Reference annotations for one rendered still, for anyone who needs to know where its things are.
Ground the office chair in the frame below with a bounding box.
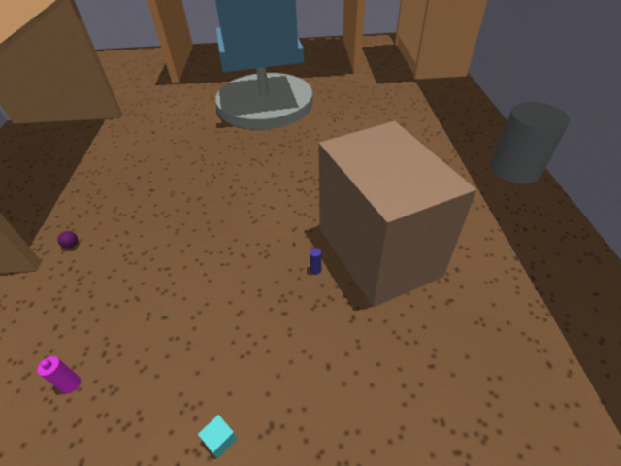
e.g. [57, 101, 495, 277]
[215, 0, 312, 130]

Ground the bookshelf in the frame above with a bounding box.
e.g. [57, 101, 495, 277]
[395, 0, 487, 80]

